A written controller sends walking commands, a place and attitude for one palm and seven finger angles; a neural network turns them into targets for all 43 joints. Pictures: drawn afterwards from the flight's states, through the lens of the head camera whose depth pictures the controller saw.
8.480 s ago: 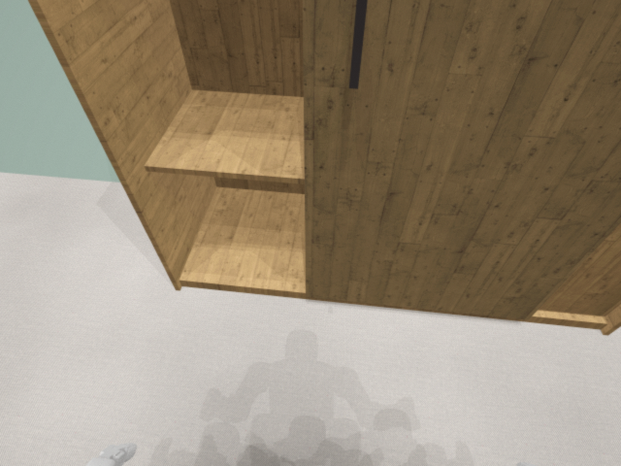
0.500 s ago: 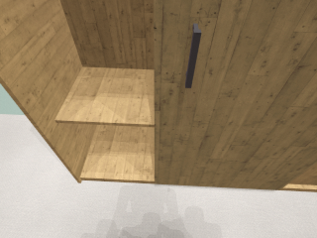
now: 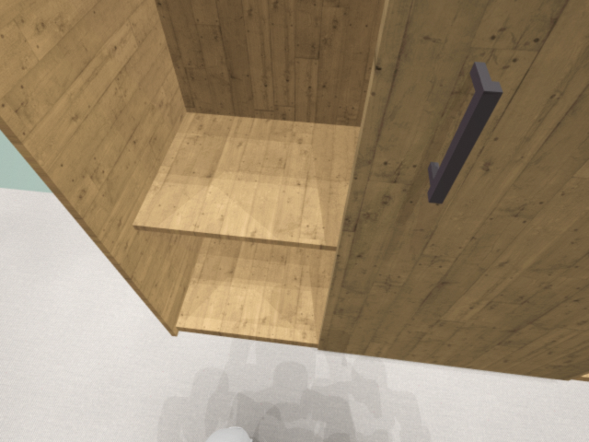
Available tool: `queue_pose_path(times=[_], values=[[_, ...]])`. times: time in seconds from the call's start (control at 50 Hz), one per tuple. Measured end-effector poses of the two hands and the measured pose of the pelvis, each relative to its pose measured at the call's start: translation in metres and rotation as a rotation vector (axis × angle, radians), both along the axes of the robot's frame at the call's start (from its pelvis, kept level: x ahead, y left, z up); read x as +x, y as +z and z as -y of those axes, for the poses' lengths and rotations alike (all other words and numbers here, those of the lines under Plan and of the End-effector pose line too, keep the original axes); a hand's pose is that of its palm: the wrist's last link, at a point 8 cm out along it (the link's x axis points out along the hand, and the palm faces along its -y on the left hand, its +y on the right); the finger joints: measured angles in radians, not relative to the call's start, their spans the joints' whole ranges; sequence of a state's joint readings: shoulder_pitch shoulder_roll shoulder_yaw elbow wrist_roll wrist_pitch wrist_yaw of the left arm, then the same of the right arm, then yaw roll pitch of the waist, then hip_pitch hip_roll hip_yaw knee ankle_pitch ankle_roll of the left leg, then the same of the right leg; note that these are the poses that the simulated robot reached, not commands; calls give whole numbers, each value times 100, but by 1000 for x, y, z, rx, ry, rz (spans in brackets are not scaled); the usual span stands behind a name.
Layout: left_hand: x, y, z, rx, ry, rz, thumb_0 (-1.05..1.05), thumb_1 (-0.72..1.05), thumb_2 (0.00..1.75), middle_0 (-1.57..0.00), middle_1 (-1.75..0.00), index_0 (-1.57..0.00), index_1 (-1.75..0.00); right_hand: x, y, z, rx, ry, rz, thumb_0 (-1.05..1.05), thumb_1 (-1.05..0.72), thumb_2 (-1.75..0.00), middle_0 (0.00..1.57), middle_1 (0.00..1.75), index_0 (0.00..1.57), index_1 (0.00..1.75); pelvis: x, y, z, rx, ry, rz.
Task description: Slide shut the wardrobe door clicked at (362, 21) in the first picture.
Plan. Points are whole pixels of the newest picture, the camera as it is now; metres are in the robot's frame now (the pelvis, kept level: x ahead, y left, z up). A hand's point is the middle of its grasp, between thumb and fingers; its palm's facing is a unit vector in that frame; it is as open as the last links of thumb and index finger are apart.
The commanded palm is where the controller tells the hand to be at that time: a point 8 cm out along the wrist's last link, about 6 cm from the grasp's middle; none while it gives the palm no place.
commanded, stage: come to a stop and stand still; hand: right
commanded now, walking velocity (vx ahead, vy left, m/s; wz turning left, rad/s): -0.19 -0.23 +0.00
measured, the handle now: (455, 140) +0.41 -0.13 +0.21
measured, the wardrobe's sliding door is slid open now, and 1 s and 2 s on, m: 0.48 0.48 0.48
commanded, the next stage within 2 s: look again from close up in 1.90 s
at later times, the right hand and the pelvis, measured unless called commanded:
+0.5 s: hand out of the picture +0.02 -0.21 -0.19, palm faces +0.08 +0.98 -0.19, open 7.3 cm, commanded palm none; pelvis -0.02 -0.02 +0.00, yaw +0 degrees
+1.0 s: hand out of the picture -0.09 -0.19 -0.17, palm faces +0.02 +0.98 -0.19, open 7.4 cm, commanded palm none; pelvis -0.06 -0.03 +0.01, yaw +1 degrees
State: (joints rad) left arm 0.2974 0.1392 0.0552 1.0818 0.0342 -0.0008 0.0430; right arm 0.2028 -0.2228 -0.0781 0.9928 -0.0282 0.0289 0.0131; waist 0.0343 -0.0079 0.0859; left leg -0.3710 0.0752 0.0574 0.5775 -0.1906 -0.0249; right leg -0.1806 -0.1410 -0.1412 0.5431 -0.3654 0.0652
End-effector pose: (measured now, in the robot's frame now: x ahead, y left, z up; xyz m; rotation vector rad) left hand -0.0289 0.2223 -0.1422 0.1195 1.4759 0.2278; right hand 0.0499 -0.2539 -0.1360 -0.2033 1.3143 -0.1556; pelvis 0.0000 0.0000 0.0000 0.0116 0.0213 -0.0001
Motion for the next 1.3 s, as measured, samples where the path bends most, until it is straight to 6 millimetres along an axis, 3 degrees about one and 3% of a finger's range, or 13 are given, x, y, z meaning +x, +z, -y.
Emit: queue_pose_path(times=[0.1, 0.2, 0.28, 0.36, 0.42, 0.52, 0.68, 0.9, 1.06, 1.18, 1.3], values=[[15, -13, -38, 9, 9, -21, 0, 91, 90, -20, -30, -20, -29, 29, 4, -25, -34, 20, 60, 1, -92, -90, 20, 29, 20, 30, 12, -6, -20, 8, -6, 7], [47, -6, -52, 25, -33, 39, 1, 91, 90, -19, -30, -20, -29, 37, 4, -48, -1, 10, 95, 0, -91, -90, 20, 29, 20, 30, 11, -1, -25, -5, -13, 16], [75, 2, -47, 35, -87, 107, 0, 91, 90, -19, -30, -19, -29, 27, -1, -50, 25, -30, 110, 0, -91, -90, 20, 30, 21, 30, 2, 0, -20, -4, -22, 22], [98, 10, -30, 46, -124, 200, 0, 91, 90, -19, -30, -19, -29, 5, -12, -34, 37, -55, 92, 0, -91, -90, 21, 30, 21, 30, -8, -3, -9, 2, -25, 30], [101, 14, -13, 57, -137, 266, 0, 91, 90, -19, -30, -20, -29, -15, -23, -16, 50, -74, 58, 0, -91, -90, 21, 30, 21, 30, -15, -8, 4, -1, -19, 46], [84, 24, 16, 41, -145, 267, 0, 91, 90, -19, -30, -20, -29, -47, -17, 6, 42, -83, -12, 0, -91, -90, 20, 30, 20, 30, -27, 1, 19, 1, -2, 48], [48, 21, 30, 26, -105, 226, 0, 92, 90, -20, -30, -20, -29, -96, -4, 22, 22, -75, -110, 1, -91, -90, 20, 29, 20, 30, -39, 8, 34, -7, 3, 21], [-34, 1, 36, -44, -28, 71, 0, 92, 90, -20, -30, -20, -29, -134, 6, 2, 22, -66, -136, 0, -91, -90, 20, 29, 20, 30, -53, 10, 35, -14, 9, 34], [-78, 3, 48, -69, 4, -10, 0, 91, 90, -20, -30, -20, -29, -141, -2, -19, 69, -56, -138, 0, -91, -90, 20, 29, 20, 30, -58, 11, 29, -19, 11, 47], [-90, 2, 48, -85, -8, -42, 0, 91, 90, -20, -30, -20, -29, -152, -1, -31, 77, -68, -138, 0, -91, -90, 20, 29, 20, 30, -63, 10, 24, -18, -2, 34], [-74, -4, 39, -81, -53, 17, 0, 91, 90, -20, -30, -20, -29, -158, -8, -32, 77, -56, -134, 0, -91, -90, 20, 30, 20, 30, -67, 1, 22, 15, -29, 29]])
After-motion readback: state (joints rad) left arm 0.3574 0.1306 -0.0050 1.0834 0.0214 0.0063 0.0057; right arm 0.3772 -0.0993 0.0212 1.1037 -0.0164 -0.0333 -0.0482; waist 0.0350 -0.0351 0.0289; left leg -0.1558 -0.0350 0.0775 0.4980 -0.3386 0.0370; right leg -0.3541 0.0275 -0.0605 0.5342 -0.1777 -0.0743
